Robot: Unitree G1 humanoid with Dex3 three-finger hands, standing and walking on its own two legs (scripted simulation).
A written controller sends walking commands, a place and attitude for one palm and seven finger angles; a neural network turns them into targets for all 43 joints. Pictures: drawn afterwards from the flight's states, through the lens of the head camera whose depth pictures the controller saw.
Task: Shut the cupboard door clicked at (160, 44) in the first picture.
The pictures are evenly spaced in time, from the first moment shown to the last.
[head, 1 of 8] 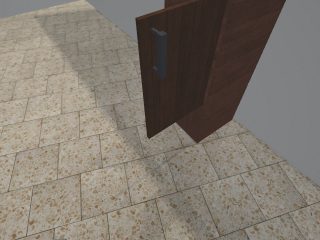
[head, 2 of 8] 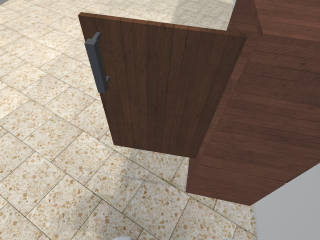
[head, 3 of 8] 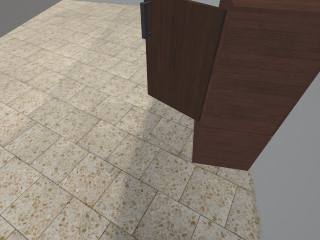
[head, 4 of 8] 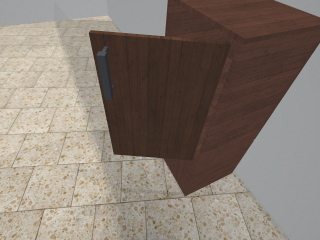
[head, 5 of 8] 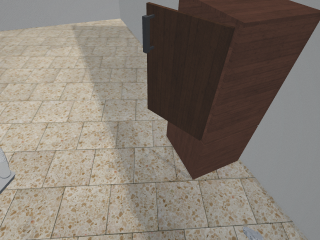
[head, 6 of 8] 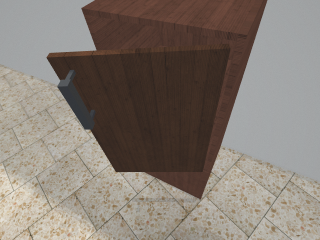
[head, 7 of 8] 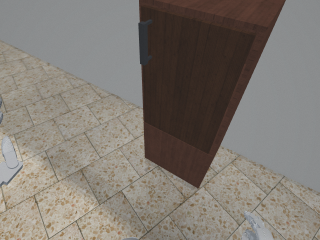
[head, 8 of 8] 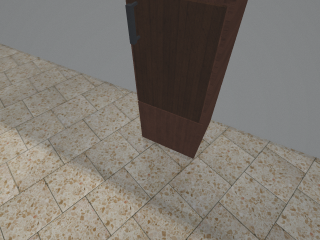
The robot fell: no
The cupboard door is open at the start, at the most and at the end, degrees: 92 92 0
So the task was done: yes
